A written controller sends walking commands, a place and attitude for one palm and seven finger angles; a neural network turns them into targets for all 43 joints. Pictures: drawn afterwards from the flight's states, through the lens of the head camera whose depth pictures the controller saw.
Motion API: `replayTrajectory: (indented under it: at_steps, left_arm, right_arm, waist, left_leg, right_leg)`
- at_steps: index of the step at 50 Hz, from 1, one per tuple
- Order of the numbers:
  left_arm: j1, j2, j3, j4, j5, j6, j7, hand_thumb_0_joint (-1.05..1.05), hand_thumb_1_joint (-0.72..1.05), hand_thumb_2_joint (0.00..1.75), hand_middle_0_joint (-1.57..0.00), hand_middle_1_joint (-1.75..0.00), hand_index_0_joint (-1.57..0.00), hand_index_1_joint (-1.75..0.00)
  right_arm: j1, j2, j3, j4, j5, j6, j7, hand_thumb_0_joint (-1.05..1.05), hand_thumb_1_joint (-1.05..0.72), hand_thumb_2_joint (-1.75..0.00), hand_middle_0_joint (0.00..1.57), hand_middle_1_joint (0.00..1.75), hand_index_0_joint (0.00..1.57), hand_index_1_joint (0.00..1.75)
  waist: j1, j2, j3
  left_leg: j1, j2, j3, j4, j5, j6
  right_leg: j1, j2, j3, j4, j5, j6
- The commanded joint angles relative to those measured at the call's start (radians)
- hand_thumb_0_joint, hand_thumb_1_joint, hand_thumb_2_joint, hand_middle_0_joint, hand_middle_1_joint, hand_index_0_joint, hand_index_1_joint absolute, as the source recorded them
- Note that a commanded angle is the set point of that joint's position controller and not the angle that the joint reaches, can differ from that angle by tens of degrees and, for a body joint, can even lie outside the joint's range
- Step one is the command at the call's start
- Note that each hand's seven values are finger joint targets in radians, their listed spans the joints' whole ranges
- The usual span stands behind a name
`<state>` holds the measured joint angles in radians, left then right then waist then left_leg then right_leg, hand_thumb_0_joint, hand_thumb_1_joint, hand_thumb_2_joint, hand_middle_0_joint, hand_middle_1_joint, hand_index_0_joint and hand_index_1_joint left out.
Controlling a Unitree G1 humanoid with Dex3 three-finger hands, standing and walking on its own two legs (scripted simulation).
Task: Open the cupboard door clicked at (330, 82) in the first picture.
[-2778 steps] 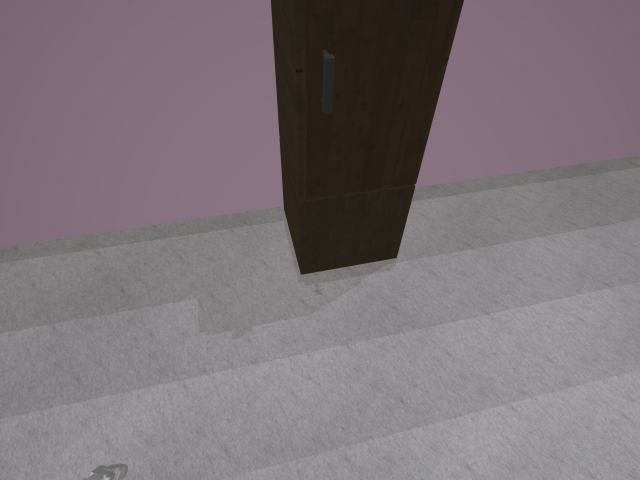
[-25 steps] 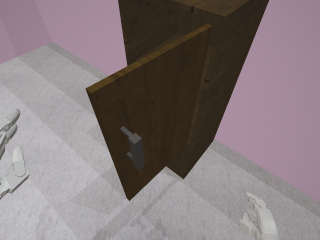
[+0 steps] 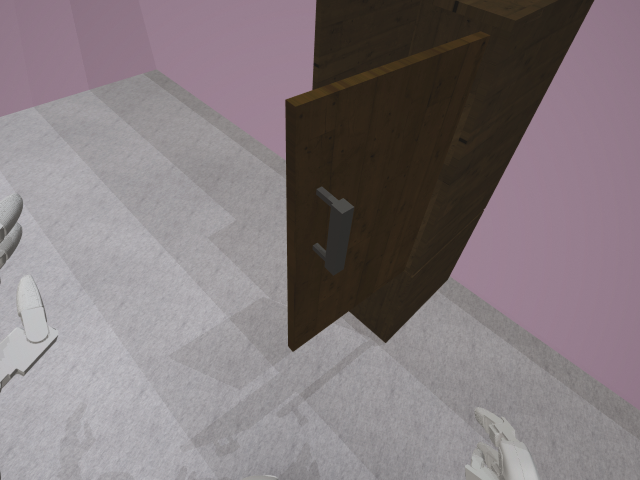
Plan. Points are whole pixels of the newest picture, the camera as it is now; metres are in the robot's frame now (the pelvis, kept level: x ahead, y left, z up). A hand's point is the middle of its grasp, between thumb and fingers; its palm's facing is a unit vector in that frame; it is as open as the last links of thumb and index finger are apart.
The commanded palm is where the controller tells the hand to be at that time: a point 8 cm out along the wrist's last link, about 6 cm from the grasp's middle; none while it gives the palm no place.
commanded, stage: step back with the hand held close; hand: left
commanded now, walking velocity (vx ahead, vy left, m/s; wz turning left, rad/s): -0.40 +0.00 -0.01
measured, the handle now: (329, 231) +0.44 +0.04 +0.06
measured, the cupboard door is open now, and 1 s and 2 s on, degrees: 85 85 85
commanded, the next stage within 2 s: stop stepping back and stand still in 0.06 s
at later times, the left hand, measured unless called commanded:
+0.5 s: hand out of the picture +0.06 +0.25 +0.19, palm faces +0.37 -0.80 -0.47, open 7.4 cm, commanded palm +0.04 +0.29 +0.19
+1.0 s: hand out of the picture +0.02 +0.24 +0.19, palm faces +0.43 -0.75 -0.50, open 7.4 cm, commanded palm -0.03 +0.27 +0.19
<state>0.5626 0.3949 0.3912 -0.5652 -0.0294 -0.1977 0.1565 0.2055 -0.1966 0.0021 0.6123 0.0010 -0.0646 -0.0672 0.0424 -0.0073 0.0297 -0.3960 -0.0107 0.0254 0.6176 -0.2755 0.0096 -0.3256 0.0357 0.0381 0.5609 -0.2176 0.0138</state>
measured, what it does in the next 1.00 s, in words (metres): walks backwards: right foot, then left foot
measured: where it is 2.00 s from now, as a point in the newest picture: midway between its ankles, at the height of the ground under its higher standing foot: outside the picture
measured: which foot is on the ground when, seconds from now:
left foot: down 0.00-0.36, up 0.38-0.52, down 0.54-0.76, up 0.78-1.00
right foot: down 0.00-0.02, up 0.04-0.36, down 0.38-0.56, up 0.58-0.74, down 0.76-1.00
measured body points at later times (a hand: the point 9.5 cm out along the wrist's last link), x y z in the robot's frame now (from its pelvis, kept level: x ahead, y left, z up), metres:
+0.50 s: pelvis -0.13 +0.00 +0.00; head -0.15 +0.03 +0.45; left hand +0.04 +0.29 +0.22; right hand -0.01 -0.24 -0.09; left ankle -0.03 +0.09 -0.71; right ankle -0.26 -0.07 -0.73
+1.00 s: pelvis -0.20 -0.02 +0.02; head -0.21 -0.05 +0.47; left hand -0.01 +0.28 +0.22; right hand -0.09 -0.29 -0.09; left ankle -0.16 +0.14 -0.65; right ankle -0.19 -0.06 -0.73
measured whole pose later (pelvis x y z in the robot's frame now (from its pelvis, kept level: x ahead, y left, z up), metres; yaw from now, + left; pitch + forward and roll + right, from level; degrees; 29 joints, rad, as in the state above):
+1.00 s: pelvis -0.20 -0.02 +0.02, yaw -5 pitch +0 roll +3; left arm 0.51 0.39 0.43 -0.30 -0.02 -0.25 0.14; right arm 0.28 -0.25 -0.04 0.71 0.00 -0.11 -0.09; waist 0.02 0.01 -0.05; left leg -0.53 0.03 0.02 1.01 -0.22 0.00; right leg -0.22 0.02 -0.09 0.42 -0.21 -0.10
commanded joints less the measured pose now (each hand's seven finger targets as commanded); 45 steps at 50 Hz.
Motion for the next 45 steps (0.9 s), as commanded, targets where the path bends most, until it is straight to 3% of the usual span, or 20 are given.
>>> replayTrajectory:
  at_steps: [1,3,7,12,15,17,20,22,25,26,27,28,29,32,36,37,38,39,42,45]
  left_arm:
    - [-0.182,0.227,0.166,-0.213,0.008,-0.068,0.037,0.0,0.9,0.9,-0.2,-0.3,-0.2,-0.3]
    - [-0.101,0.216,0.188,-0.14,0.007,-0.084,0.03,0.0,0.9,0.9,-0.2,-0.3,-0.2,-0.3]
    - [-0.054,0.201,0.177,-0.219,-0.012,-0.073,0.029,0.0,0.9,0.9,-0.2,-0.3,-0.2,-0.3]
    - [-0.01,0.185,0.136,-0.272,-0.029,-0.04,0.025,0.0,0.9,0.9,-0.2,-0.3,-0.2,-0.3]
    - [0.015,0.22,0.15,-0.282,-0.037,-0.027,0.022,0.0,0.9,0.9,-0.2,-0.3,-0.2,-0.3]
    - [0.062,0.301,0.235,-0.272,-0.042,-0.028,0.022,0.0,0.9,0.9,-0.2,-0.3,-0.2,-0.3]
    - [-0.023,0.358,0.293,-0.291,-0.054,-0.039,0.024,0.0,0.9,0.9,-0.2,-0.3,-0.2,-0.3]
    - [-0.088,0.243,0.192,-0.207,-0.054,-0.01,0.006,0.0,0.9,0.9,-0.2,-0.3,-0.2,-0.3]
    - [-0.148,0.198,0.13,-0.037,-0.034,-0.005,0.016,0.0,0.9,0.9,-0.2,-0.3,-0.2,-0.3]
    - [-0.197,0.185,0.108,-0.01,-0.028,-0.007,0.016,0.0,0.9,0.9,-0.2,-0.3,-0.2,-0.3]
    - [-0.254,0.166,0.077,-0.003,-0.02,-0.011,0.015,0.0,0.9,0.9,-0.2,-0.3,-0.2,-0.3]
    - [-0.315,0.183,0.077,-0.009,-0.008,-0.023,0.02,0.0,0.9,0.9,-0.2,-0.3,-0.2,-0.3]
    - [-0.287,0.233,0.108,0.013,0.002,-0.031,0.017,0.0,0.9,0.9,-0.2,-0.3,-0.2,-0.3]
    - [-0.149,0.25,0.145,-0.085,-0.005,-0.022,0.01,0.0,0.9,0.9,-0.2,-0.3,-0.2,-0.3]
    - [0.058,0.223,0.163,-0.239,-0.002,-0.037,0.012,0.0,0.9,0.9,-0.2,-0.3,-0.2,-0.3]
    - [0.092,0.273,0.213,-0.247,0.004,-0.039,0.015,0.0,0.9,0.9,-0.2,-0.3,-0.2,-0.3]
    - [0.081,0.272,0.21,-0.237,0.007,-0.036,0.013,0.0,0.9,0.9,-0.2,-0.3,-0.2,-0.3]
    - [-0.011,0.272,0.207,-0.258,-0.009,-0.048,0.012,0.0,0.9,0.9,-0.2,-0.3,-0.2,-0.3]
    - [-0.119,0.251,0.213,-0.103,-0.003,-0.075,-0.008,0.0,0.9,0.9,-0.2,-0.3,-0.2,-0.3]
    - [-0.103,0.2,0.164,0.107,0.001,-0.091,-0.006,0.0,0.9,0.9,-0.2,-0.3,-0.2,-0.3]
  right_arm:
    - [-0.112,-0.148,-0.045,-0.161,-0.011,-0.077,-0.033,0.0,-0.9,-0.9,0.2,0.3,0.2,0.3]
    - [-0.088,-0.132,-0.057,-0.144,-0.023,-0.1,-0.019,0.0,-0.9,-0.9,0.2,0.3,0.2,0.3]
    - [-0.114,-0.14,-0.075,-0.147,-0.011,-0.108,0.006,0.0,-0.9,-0.9,0.2,0.3,0.2,0.3]
    - [-0.091,-0.125,-0.055,-0.147,-0.007,-0.111,0.015,0.0,-0.9,-0.9,0.2,0.3,0.2,0.3]
    - [-0.081,-0.103,-0.042,-0.143,-0.011,-0.108,0.013,0.0,-0.9,-0.9,0.2,0.3,0.2,0.3]
    - [-0.055,-0.097,-0.038,-0.12,-0.013,-0.074,0.009,0.0,-0.9,-0.9,0.2,0.3,0.2,0.3]
    - [-0.081,-0.1,-0.02,-0.131,-0.015,-0.075,0.018,0.0,-0.9,-0.9,0.2,0.3,0.2,0.3]
    - [-0.093,-0.137,-0.06,-0.124,0.024,-0.079,0.006,0.0,-0.9,-0.9,0.2,0.3,0.2,0.3]
    - [-0.078,-0.135,-0.034,-0.088,0.014,-0.089,-0.03,0.0,-0.9,-0.9,0.2,0.3,0.2,0.3]
    - [-0.061,-0.155,-0.035,-0.086,0.01,-0.095,-0.038,0.0,-0.9,-0.9,0.2,0.3,0.2,0.3]
    - [-0.06,-0.179,-0.039,-0.09,0.008,-0.104,-0.041,0.0,-0.9,-0.9,0.2,0.3,0.2,0.3]
    - [-0.052,-0.165,-0.027,-0.095,0.005,-0.116,-0.037,0.0,-0.9,-0.9,0.2,0.3,0.2,0.3]
    - [-0.066,-0.13,-0.009,-0.096,-0.008,-0.125,-0.037,0.0,-0.9,-0.9,0.2,0.3,0.2,0.3]
    - [-0.088,-0.148,-0.043,-0.101,-0.011,-0.124,-0.02,0.0,-0.9,-0.9,0.2,0.3,0.2,0.3]
    - [-0.122,-0.13,-0.043,-0.16,-0.01,-0.107,0.0,0.0,-0.9,-0.9,0.2,0.3,0.2,0.3]
    - [-0.116,-0.118,-0.047,-0.165,-0.011,-0.095,0.001,0.0,-0.9,-0.9,0.2,0.3,0.2,0.3]
    - [-0.108,-0.09,-0.052,-0.157,-0.004,-0.08,0.005,0.0,-0.9,-0.9,0.2,0.3,0.2,0.3]
    - [-0.108,-0.126,-0.06,-0.14,-0.011,-0.082,-0.003,0.0,-0.9,-0.9,0.2,0.3,0.2,0.3]
    - [-0.059,-0.116,-0.058,-0.09,-0.019,-0.092,-0.004,0.0,-0.9,-0.9,0.2,0.3,0.2,0.3]
    - [-0.049,-0.134,-0.068,-0.059,-0.009,-0.091,-0.021,0.0,-0.9,-0.9,0.2,0.3,0.2,0.3]
  waist:
    - [-0.03,0.329,-0.077]
    - [-0.041,0.274,-0.136]
    - [-0.03,0.123,-0.159]
    - [-0.035,0.337,-0.2]
    - [-0.028,0.307,-0.217]
    - [-0.037,-0.034,-0.194]
    - [-0.039,-0.134,-0.184]
    - [-0.048,-0.192,-0.091]
    - [-0.078,0.053,-0.006]
    - [-0.086,0.175,-0.018]
    - [-0.089,0.321,0.005]
    - [-0.086,0.336,0.029]
    - [-0.067,0.205,0.033]
    - [-0.024,0.066,-0.048]
    - [-0.007,0.312,-0.083]
    - [0.004,0.161,-0.072]
    - [0.002,-0.167,-0.052]
    - [-0.024,-0.191,-0.001]
    - [-0.086,-0.004,-0.022]
    - [-0.065,0.036,-0.002]
  left_leg:
    - [-0.02,0.298,-0.31,-0.364,0.154,0.099]
    - [-0.169,0.384,-0.396,-0.512,-0.263,0.151]
    - [0.033,0.315,-0.267,-0.438,-0.133,0.135]
    - [0.109,0.184,-0.144,-0.577,-0.354,-0.019]
    - [0.177,0.076,-0.018,-0.468,-0.207,-0.136]
    - [0.307,0.008,0.018,0.048,0.027,-0.045]
    - [-0.04,0.051,-0.015,0.328,0.022,-0.035]
    - [-0.065,0.06,-0.03,0.219,0.073,-0.02]
    - [0.232,0.014,0.034,-0.091,0.024,0.032]
    - [0.307,0.072,-0.086,-0.174,-0.032,0.075]
    - [0.338,0.231,-0.369,-0.277,-0.126,0.148]
    - [0.259,0.345,-0.609,-0.422,-0.261,0.222]
    - [0.149,0.347,-0.622,-0.513,-0.409,0.195]
    - [-0.124,0.241,-0.309,-0.533,-0.42,0.112]
    - [-0.342,0.129,-0.083,-0.345,-0.46,0.045]
    - [-0.385,0.067,-0.023,-0.113,-0.404,0.024]
    - [-0.351,-0.021,0.055,0.329,-0.255,-0.005]
    - [-0.383,-0.019,-0.047,0.582,-0.162,-0.025]
    - [-0.295,0.05,-0.08,0.675,0.052,-0.037]
    - [-0.293,0.063,-0.042,0.531,0.105,-0.025]
  right_leg:
    - [0.036,0.01,-0.005,0.205,-0.143,0.004]
    - [0.147,0.048,0.038,0.534,-0.274,0.001]
    - [0.002,0.029,0.011,0.508,-0.242,0.002]
    - [0.163,0.104,-0.16,0.158,-0.362,-0.029]
    - [0.268,0.104,-0.199,-0.24,-0.331,-0.074]
    - [-0.032,-0.177,0.076,-0.41,-0.114,-0.14]
    - [0.094,-0.372,0.225,-0.365,0.115,-0.236]
    - [0.158,-0.256,0.124,-0.267,0.214,-0.146]
    - [0.011,-0.187,0.021,-0.066,0.181,-0.1]
    - [-0.066,-0.12,-0.02,0.075,0.059,-0.057]
    - [-0.19,-0.034,-0.078,0.239,-0.15,-0.006]
    - [-0.222,0.009,-0.039,0.423,-0.345,-0.001]
    - [-0.176,-0.008,-0.007,0.498,-0.33,-0.032]
    - [0.157,-0.004,-0.08,0.369,-0.248,-0.044]
    - [0.448,0.015,-0.152,0.06,-0.294,-0.065]
    - [0.436,-0.058,-0.044,-0.081,-0.318,-0.089]
    - [0.231,-0.294,0.344,-0.348,-0.512,-0.16]
    - [0.058,-0.431,0.584,-0.477,-0.581,-0.202]
    - [-0.074,-0.327,0.397,-0.444,-0.619,-0.128]
    - [0.051,-0.286,0.227,-0.395,-0.291,-0.067]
